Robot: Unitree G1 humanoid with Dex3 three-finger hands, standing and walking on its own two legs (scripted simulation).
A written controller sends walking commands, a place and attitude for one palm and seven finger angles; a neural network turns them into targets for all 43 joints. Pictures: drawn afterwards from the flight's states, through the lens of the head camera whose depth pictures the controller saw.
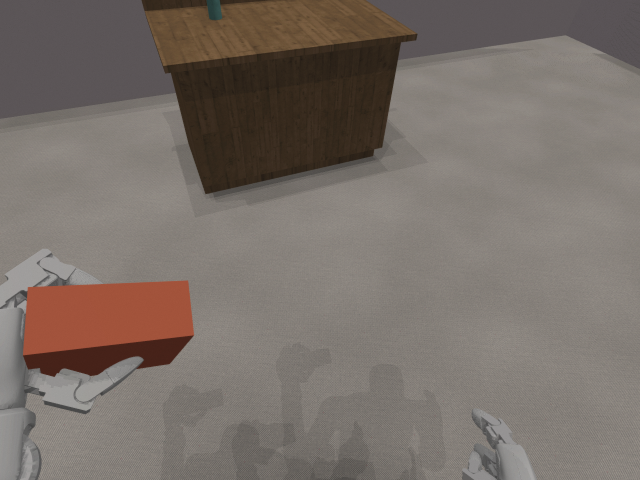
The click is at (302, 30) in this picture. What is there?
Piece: table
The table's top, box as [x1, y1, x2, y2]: [145, 0, 416, 73]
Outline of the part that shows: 145,11 165,73 414,40 416,38 415,32 365,0 269,0 222,4 220,5 222,18 219,20 211,20 208,18 206,6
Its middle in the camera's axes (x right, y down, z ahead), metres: -0.18 -0.91 +1.64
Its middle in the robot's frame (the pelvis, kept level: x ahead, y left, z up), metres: +1.82 +0.27 -0.11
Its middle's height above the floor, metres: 0.66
